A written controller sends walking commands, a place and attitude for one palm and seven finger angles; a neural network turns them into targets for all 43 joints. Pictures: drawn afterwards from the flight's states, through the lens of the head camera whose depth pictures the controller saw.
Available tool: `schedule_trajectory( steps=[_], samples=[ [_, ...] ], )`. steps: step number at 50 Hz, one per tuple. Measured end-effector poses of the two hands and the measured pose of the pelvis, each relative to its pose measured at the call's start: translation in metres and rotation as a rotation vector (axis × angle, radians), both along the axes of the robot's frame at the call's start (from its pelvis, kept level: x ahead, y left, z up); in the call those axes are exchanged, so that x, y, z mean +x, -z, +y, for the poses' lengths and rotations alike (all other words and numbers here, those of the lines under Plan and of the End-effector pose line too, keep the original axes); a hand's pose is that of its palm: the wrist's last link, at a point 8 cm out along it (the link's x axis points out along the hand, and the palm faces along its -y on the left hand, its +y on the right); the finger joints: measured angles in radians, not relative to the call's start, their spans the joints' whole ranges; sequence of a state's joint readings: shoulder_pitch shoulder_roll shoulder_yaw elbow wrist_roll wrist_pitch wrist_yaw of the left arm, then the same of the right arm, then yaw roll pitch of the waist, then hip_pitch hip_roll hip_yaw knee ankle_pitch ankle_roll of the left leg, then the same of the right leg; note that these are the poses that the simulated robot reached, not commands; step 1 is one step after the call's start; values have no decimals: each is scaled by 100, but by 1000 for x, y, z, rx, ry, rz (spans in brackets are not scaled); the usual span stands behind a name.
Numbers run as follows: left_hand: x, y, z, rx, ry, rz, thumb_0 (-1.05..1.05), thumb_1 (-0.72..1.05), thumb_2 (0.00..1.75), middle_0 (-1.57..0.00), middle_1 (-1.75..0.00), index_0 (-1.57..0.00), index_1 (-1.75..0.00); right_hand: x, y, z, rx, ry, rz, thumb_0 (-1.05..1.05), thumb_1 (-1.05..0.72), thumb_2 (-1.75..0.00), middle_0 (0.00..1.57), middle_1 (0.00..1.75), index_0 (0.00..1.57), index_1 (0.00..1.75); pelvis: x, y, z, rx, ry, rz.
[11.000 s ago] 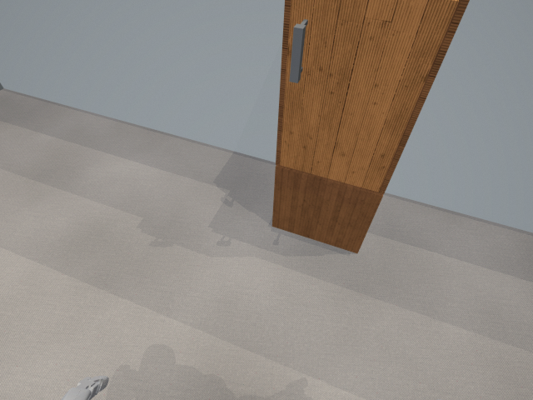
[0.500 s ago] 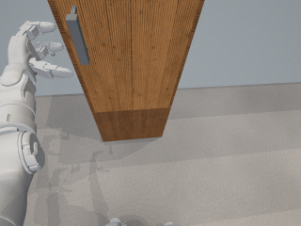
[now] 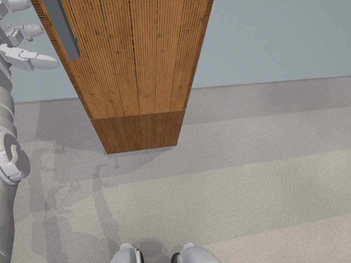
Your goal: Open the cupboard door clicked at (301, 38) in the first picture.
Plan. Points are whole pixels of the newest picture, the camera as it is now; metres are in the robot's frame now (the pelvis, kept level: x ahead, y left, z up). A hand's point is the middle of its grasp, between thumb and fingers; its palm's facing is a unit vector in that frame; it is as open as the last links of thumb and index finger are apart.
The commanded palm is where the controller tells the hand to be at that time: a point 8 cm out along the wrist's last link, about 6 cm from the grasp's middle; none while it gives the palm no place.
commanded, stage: move the hooked fingers beside the handle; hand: left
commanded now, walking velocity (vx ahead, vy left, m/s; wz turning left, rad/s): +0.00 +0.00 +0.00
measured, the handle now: (64, 22) +0.62 +0.16 +0.13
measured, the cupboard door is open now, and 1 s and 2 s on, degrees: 0 0 0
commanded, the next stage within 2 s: slide the fingers in behind the handle in 0.08 s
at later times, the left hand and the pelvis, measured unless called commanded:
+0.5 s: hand (37, 39) +0.56 +0.21 +0.14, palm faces +0.03 -1.00 +0.01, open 14.0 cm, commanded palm +0.53 +0.24 +0.13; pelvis +0.02 +0.01 +0.00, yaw +0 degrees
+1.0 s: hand (60, 40) +0.56 +0.16 +0.14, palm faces +0.04 -1.00 +0.01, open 14.0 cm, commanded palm +0.54 +0.21 +0.13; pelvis +0.01 +0.00 +0.00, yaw +0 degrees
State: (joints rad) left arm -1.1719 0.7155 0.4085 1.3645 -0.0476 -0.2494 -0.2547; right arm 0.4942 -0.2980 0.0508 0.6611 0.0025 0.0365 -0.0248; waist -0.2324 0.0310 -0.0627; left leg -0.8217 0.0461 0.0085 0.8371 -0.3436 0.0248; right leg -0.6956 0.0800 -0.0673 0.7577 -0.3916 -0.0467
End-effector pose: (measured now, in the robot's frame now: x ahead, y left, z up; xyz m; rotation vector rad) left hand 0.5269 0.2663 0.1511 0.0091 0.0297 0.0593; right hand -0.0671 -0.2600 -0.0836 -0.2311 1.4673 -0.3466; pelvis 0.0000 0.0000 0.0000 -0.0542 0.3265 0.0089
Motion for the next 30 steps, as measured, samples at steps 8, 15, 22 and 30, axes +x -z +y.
schedule_trajectory(
  steps=[8,15,22,30],
  samples=[
    [9,11,-2,-15,9,28,-1,-50,30,-30,-120,-30,-120,-9,-7,0,-14,15,34,0,-91,-89,20,30,20,30,4,0,1,-3,6,20],
    [13,9,1,-10,2,-8,-1,-50,30,-30,-120,-30,-120,9,-4,5,3,10,9,0,-91,-89,20,30,20,30,13,-1,3,-3,13,25],
    [12,11,-2,-16,22,16,-1,-50,30,-30,-120,-30,-120,40,2,10,27,-18,-45,0,-90,-89,20,30,20,30,22,-3,7,-2,5,16],
    [8,12,-18,-26,31,-2,-1,-50,30,-30,-120,-30,-120,72,8,12,48,-59,-114,0,-91,-89,20,30,20,30,25,-3,9,1,-2,2]
  ],
)
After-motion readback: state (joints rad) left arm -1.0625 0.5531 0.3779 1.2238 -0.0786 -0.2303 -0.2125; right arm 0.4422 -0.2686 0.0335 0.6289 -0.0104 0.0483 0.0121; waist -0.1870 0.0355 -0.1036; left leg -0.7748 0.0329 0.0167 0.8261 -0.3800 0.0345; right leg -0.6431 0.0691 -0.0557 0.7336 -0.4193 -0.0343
